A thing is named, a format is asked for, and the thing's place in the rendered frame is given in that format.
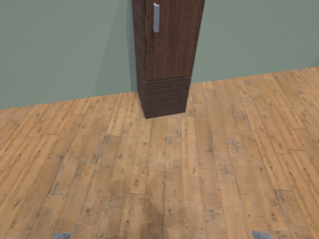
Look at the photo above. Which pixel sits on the handle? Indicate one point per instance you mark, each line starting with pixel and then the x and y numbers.
pixel 156 18

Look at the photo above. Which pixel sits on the cupboard door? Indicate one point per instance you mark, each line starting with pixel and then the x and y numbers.
pixel 170 51

